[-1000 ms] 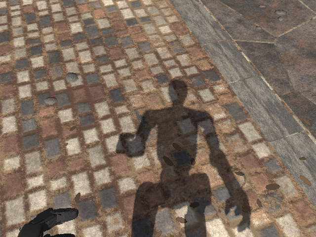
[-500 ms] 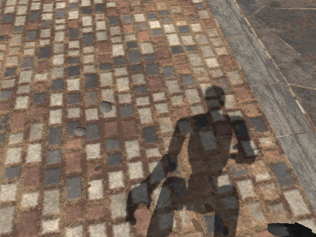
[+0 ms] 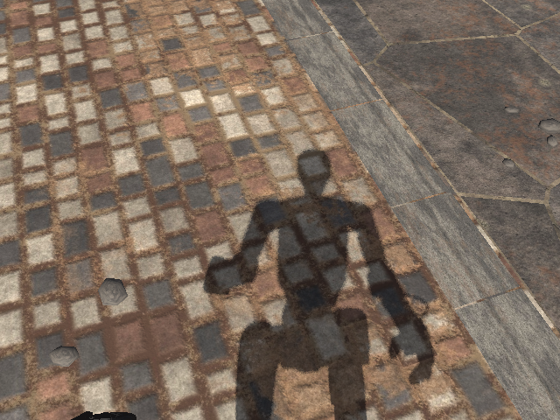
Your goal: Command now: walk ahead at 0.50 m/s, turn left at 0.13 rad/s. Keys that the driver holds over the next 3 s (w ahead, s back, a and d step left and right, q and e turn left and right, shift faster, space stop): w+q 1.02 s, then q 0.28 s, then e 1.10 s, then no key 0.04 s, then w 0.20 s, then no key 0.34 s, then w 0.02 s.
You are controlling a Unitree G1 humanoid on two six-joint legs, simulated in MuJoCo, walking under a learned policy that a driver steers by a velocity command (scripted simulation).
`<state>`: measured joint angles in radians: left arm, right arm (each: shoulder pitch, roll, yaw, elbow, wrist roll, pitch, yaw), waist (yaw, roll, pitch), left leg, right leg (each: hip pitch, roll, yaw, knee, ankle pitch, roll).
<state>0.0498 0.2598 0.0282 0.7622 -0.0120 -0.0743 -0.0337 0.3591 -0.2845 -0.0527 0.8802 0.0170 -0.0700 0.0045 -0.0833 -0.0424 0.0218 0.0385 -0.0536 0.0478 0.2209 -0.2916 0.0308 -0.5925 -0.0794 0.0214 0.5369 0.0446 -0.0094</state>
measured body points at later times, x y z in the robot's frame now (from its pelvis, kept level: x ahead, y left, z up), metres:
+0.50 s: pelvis +0.27 -0.02 +0.00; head +0.30 +0.00 +0.45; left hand +0.23 +0.27 -0.13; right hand +0.51 -0.21 -0.10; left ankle +0.41 +0.16 -0.70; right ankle +0.18 -0.14 -0.74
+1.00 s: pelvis +0.53 +0.10 +0.00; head +0.55 +0.13 +0.45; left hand +0.61 +0.43 -0.08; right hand +0.73 -0.13 -0.10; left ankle +0.43 +0.14 -0.74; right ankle +0.78 +0.05 -0.70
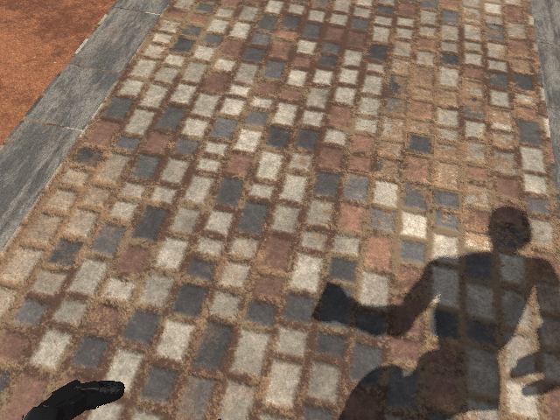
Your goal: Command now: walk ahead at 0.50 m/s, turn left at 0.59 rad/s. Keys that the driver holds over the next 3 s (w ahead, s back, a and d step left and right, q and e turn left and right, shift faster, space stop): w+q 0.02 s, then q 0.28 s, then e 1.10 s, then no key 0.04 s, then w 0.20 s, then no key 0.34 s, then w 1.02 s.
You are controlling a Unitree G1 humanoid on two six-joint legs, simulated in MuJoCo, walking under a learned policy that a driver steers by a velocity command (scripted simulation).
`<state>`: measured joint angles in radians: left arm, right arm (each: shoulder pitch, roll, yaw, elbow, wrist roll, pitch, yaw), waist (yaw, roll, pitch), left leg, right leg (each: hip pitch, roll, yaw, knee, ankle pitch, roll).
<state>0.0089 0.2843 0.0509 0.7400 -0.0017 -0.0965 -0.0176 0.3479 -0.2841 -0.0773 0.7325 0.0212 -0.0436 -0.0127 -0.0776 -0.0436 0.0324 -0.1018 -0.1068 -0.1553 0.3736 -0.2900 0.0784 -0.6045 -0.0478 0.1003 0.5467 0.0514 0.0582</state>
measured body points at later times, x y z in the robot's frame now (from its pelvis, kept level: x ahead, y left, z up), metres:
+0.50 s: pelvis +0.17 -0.02 +0.00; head +0.20 -0.01 +0.44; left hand +0.20 +0.27 -0.13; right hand +0.41 -0.23 -0.09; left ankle +0.20 +0.12 -0.74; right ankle +0.20 -0.15 -0.74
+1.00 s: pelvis +0.19 -0.03 +0.00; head +0.23 -0.05 +0.44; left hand +0.32 +0.27 -0.10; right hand +0.36 -0.31 -0.10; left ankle +0.18 +0.12 -0.68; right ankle +0.20 -0.13 -0.74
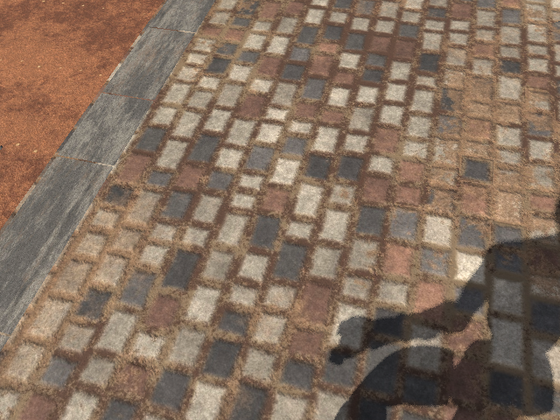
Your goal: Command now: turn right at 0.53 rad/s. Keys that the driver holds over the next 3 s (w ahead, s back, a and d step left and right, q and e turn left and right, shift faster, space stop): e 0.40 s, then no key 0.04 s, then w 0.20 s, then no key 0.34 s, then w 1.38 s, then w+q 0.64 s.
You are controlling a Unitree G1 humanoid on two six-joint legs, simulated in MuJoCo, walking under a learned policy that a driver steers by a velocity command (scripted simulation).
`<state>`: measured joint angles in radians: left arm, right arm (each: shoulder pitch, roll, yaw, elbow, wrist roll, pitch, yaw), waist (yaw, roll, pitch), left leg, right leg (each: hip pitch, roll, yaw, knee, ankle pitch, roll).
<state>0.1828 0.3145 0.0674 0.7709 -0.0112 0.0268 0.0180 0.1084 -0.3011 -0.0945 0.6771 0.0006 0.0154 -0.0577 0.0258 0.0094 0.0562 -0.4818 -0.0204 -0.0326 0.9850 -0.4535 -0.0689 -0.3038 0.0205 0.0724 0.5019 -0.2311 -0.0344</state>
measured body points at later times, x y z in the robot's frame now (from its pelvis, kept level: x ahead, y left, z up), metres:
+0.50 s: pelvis -0.01 +0.02 +0.00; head +0.02 +0.01 +0.45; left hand +0.21 +0.24 -0.10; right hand +0.04 -0.29 -0.10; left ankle +0.02 +0.15 -0.74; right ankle -0.06 -0.11 -0.71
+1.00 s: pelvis +0.08 -0.05 -0.01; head +0.11 -0.06 +0.44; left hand +0.23 +0.20 -0.13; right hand +0.17 -0.34 -0.11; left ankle +0.21 +0.02 -0.74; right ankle -0.06 -0.10 -0.74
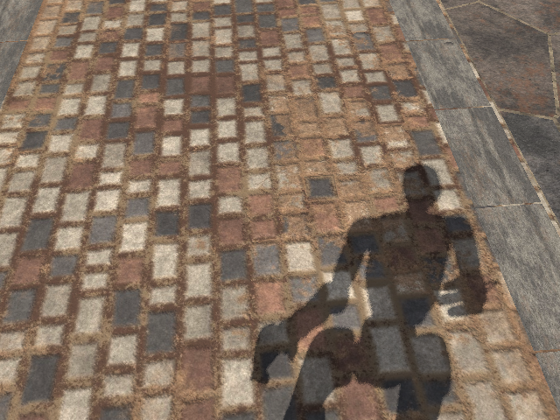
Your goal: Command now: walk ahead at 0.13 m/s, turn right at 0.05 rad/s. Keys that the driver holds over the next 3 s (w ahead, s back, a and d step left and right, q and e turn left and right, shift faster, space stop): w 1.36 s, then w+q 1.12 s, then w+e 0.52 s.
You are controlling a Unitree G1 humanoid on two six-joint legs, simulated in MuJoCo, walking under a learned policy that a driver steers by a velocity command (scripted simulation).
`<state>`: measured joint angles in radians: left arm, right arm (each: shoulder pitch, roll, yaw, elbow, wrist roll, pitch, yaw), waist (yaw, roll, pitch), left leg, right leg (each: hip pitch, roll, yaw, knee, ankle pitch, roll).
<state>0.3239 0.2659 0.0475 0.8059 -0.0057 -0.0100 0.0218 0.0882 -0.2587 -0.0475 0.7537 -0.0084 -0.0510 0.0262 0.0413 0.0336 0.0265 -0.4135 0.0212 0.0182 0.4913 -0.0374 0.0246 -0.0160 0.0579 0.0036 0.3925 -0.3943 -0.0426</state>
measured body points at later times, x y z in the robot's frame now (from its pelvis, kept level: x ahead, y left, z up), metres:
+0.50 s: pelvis +0.14 -0.05 +0.01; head +0.14 -0.08 +0.46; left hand +0.18 +0.23 -0.09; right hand +0.27 -0.31 -0.12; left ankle +0.13 +0.11 -0.66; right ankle +0.13 -0.14 -0.73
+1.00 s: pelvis +0.41 +0.01 +0.00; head +0.45 +0.01 +0.45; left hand +0.41 +0.28 -0.13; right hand +0.58 -0.25 -0.11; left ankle +0.48 +0.09 -0.73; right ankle +0.26 -0.14 -0.63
